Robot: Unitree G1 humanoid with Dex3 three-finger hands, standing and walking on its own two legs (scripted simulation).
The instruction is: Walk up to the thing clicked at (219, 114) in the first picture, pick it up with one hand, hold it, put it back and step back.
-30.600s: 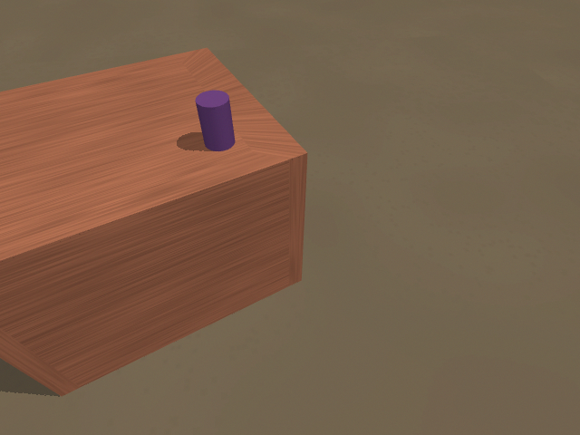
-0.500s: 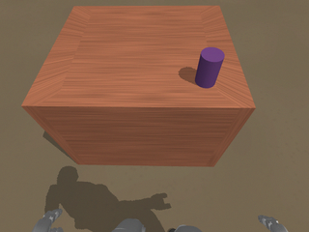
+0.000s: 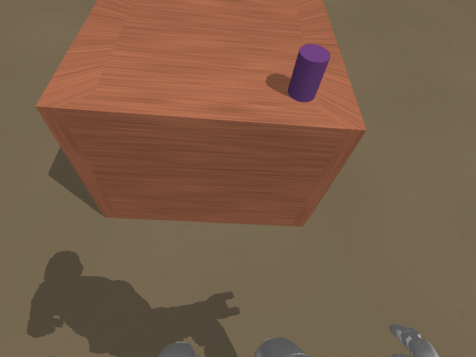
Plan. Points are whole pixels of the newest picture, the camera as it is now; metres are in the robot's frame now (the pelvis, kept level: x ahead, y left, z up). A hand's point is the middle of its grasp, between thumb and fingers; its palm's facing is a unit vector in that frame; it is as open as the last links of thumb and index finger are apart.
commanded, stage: step back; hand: right
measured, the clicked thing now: (307, 74) +0.84 -0.18 -0.05
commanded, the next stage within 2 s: stand in 1.86 s
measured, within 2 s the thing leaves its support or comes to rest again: neither
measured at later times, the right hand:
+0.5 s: hand out of the picture -0.08 -0.33 -0.16, palm faces -0.14 +0.90 -0.42, open 7.4 cm
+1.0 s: hand out of the picture -0.17 -0.38 -0.15, palm faces -0.03 +0.93 -0.36, open 7.4 cm
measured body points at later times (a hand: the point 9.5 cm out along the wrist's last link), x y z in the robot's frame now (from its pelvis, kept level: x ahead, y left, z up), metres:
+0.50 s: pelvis -0.16 -0.06 -0.02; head -0.09 -0.05 +0.43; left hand -0.04 +0.26 -0.12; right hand -0.07 -0.37 -0.14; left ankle -0.19 +0.04 -0.73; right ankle -0.08 -0.16 -0.73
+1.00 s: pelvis -0.29 -0.12 +0.00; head -0.28 -0.14 +0.45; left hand -0.27 +0.20 -0.12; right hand -0.17 -0.43 -0.13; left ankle -0.23 +0.04 -0.70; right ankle -0.31 -0.24 -0.73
